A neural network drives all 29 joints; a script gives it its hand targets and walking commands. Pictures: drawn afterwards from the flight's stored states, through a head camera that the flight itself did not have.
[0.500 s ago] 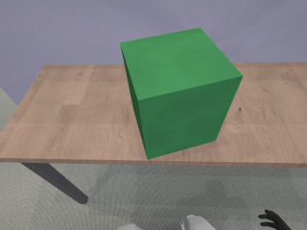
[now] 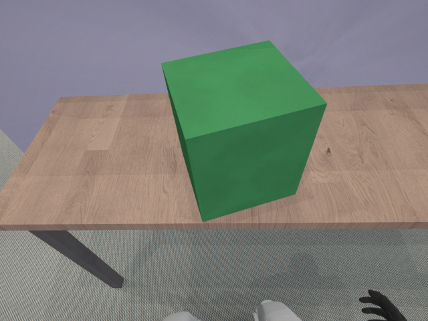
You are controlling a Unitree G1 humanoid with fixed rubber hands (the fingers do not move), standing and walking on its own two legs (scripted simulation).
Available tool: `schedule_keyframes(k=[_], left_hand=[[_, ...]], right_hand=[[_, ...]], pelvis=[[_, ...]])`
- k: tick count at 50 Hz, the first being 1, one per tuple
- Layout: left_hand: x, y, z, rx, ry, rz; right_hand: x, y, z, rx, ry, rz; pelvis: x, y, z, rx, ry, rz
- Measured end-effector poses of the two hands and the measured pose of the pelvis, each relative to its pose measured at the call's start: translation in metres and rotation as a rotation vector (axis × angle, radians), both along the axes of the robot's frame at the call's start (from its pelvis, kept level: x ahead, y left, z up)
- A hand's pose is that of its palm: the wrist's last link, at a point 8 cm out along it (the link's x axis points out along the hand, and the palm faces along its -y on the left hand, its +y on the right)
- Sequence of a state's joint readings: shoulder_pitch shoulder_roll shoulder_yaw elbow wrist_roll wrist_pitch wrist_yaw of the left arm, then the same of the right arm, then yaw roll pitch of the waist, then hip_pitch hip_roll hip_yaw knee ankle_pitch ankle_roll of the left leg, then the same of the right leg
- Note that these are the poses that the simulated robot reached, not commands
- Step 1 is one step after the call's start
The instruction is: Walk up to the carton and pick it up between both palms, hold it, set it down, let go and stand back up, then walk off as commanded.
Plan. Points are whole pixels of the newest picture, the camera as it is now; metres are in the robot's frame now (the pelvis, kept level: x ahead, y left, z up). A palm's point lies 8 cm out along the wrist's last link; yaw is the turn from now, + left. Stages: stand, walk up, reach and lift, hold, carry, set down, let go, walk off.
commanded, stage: walk up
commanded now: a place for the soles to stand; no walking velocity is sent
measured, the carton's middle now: (234, 134) +0.43 -0.02 +0.10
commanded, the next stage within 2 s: none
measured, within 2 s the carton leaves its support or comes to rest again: neither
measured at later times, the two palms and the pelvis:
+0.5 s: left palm out of the picture +0.07 +0.33 -0.10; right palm out of the picture +0.10 -0.28 -0.10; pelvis +0.00 +0.02 +0.00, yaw -1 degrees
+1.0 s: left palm out of the picture +0.08 +0.33 -0.10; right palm out of the picture +0.09 -0.28 -0.10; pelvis +0.01 +0.02 +0.00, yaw -2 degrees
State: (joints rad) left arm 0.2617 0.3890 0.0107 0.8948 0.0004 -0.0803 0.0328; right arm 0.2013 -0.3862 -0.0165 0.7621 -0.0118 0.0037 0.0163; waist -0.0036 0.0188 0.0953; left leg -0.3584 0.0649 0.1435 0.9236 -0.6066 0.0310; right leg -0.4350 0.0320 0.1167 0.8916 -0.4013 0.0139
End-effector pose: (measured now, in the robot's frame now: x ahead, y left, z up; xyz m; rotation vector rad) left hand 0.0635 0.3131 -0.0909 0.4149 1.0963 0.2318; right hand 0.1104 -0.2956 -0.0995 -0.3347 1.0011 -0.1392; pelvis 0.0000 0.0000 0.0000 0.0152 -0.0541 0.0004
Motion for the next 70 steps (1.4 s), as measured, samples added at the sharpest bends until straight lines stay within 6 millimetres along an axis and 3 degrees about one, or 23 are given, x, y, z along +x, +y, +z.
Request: schedule_keyframes(k=[9,19,28,38,49,59,70], left_hand=[[-0.003,0.013,-0.006,-0.014,0.017,0.002],[0.004,0.003,-0.001,-0.003,0.005,-0.01],[0.005,0.017,-0.008,-0.022,0.019,-0.007],[0.014,0.006,-0.002,-0.006,0.011,-0.017],[0.011,0.02,-0.008,-0.017,0.035,-0.013],[0.021,0.01,-0.001,-0.002,0.019,-0.025],[0.021,0.034,-0.013,-0.033,0.052,-0.021]], right_hand=[[-0.011,0.012,0.003,-0.013,0.0,0.001],[-0.009,0.002,0.0,-0.001,0.017,-0.012],[-0.01,0.016,0.006,-0.022,0.008,-0.011],[-0.006,0.005,0.001,-0.004,0.015,-0.022],[-0.015,0.017,0.003,-0.021,0.022,-0.024],[-0.008,0.008,-0.001,-0.002,0.038,-0.038],[-0.011,0.031,0.009,-0.035,0.035,-0.038]], pelvis=[[-0.003,0.014,0.0,-0.014,-0.006,-0.008],[0.002,0.004,0.0,-0.003,-0.001,-0.013],[0.004,0.02,0.001,-0.022,-0.001,-0.018],[0.01,0.008,0.001,-0.005,0.001,-0.021],[0.008,0.023,0.0,-0.017,-0.002,-0.029],[0.016,0.012,0.001,-0.002,0.0,-0.033],[0.018,0.038,0.002,-0.03,0.0,-0.04]])
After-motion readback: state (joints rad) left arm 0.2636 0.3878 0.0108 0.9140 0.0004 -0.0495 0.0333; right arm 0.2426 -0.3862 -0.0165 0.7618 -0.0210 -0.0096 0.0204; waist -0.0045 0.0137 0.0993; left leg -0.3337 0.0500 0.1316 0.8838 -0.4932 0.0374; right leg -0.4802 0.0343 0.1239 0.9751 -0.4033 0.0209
